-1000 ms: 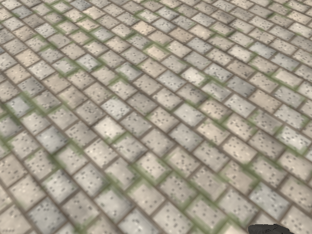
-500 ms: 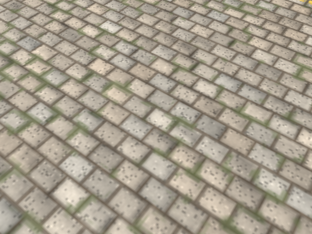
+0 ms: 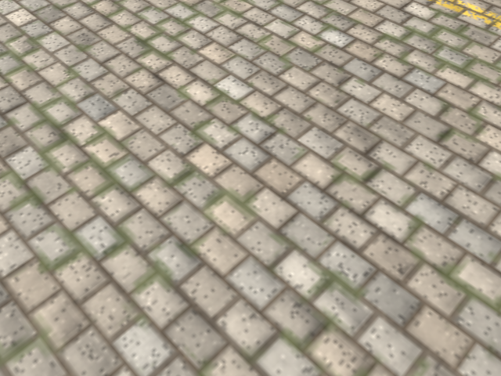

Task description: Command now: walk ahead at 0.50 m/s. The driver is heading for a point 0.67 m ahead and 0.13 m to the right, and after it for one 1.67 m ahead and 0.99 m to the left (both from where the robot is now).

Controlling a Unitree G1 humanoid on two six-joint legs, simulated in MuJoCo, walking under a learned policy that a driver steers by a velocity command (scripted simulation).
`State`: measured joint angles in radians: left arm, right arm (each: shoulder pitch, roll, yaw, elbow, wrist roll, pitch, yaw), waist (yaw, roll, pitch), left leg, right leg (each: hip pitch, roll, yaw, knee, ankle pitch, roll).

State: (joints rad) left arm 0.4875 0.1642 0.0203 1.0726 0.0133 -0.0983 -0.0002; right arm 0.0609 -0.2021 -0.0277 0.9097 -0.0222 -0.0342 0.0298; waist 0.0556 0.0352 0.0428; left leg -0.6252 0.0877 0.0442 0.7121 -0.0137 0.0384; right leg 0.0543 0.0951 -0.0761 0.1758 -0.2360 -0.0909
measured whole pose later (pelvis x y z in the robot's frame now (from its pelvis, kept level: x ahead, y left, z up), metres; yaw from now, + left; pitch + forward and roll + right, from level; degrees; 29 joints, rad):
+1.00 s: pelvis +0.51 -0.07 +0.00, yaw -25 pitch +0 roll +0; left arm 0.35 0.24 0.07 0.96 0.00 -0.07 0.00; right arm 0.13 -0.24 -0.05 0.83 -0.04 -0.04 0.02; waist 0.03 0.04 0.05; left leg -0.65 0.15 -0.01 0.95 -0.15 -0.02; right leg -0.07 0.15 0.01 0.25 -0.19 -0.15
